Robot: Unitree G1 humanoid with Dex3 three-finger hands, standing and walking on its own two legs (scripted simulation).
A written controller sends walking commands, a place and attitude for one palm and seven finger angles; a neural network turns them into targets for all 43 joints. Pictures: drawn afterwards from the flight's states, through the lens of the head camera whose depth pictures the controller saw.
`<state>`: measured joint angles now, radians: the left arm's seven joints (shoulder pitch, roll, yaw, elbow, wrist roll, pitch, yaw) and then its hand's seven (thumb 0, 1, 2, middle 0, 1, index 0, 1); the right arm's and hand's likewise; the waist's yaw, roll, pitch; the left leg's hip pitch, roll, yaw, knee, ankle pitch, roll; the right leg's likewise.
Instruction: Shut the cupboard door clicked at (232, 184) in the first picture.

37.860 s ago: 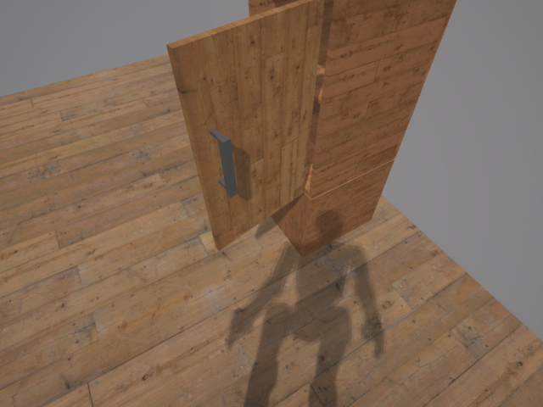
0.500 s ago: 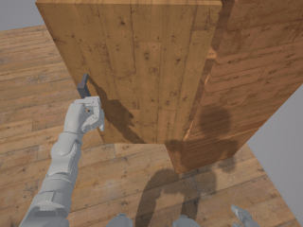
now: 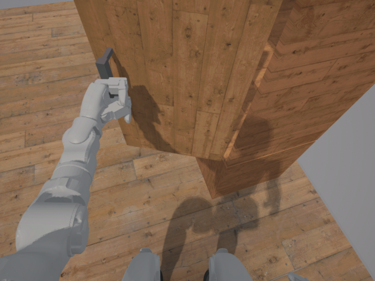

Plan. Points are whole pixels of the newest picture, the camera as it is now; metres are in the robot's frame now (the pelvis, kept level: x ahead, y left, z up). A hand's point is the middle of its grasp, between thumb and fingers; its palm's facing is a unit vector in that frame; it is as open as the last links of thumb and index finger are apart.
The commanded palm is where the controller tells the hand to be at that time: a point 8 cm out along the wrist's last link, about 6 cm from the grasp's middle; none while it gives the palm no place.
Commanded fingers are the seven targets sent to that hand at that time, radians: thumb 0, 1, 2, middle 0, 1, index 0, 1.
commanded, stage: push the door shut along its arc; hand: left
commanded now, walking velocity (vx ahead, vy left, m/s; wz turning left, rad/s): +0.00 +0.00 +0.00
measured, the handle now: (114, 84) +0.54 +0.16 +0.07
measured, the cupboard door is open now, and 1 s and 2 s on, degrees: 62 46 38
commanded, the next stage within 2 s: pull the fist back off the door in 0.98 s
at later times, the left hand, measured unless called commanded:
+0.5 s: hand (155, 83) +0.53 +0.06 +0.08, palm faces -0.39 -0.92 -0.02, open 3.1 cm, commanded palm +0.53 +0.11 +0.08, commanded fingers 0.00 0.90 0.90 -1.30 -1.50 -1.30 -1.50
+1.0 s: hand (162, 76) +0.55 +0.04 +0.08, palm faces -0.47 -0.88 -0.03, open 3.2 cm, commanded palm +0.59 +0.05 +0.08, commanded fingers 0.00 0.90 0.90 -1.30 -1.50 -1.30 -1.50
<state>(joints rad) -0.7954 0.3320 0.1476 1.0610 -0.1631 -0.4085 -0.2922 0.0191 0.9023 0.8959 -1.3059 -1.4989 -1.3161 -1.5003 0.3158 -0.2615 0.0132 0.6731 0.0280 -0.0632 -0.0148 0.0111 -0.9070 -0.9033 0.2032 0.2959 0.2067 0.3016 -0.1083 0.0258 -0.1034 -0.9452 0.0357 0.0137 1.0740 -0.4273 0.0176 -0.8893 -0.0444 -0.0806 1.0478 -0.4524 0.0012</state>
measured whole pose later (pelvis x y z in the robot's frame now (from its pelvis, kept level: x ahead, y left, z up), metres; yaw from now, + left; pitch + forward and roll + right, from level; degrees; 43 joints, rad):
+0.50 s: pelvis +0.00 +0.01 -0.01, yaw -3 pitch +23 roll -3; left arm -1.05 0.41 0.25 1.18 -0.08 -0.31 -0.37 0.01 0.89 0.91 -1.30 -1.50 -1.30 -1.50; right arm 0.40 -0.26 0.02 0.64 0.00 -0.05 0.01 0.01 -0.91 -0.90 0.20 0.30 0.21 0.30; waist -0.22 0.05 -0.11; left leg -1.08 0.07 0.04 1.15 -0.46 0.03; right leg -1.03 -0.02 -0.05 1.10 -0.46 0.01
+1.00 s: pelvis +0.00 +0.00 -0.03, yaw -2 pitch +26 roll -4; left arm -1.28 0.46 0.13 1.28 -0.08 -0.22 -0.41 0.02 0.94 0.99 -1.30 -1.50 -1.30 -1.50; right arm 0.35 -0.28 0.02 0.70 -0.02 -0.10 -0.02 0.01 -0.91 -0.90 0.20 0.30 0.21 0.30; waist -0.23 0.05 -0.10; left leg -1.21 0.06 -0.01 1.23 -0.47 0.02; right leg -1.14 -0.02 -0.10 1.17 -0.48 0.00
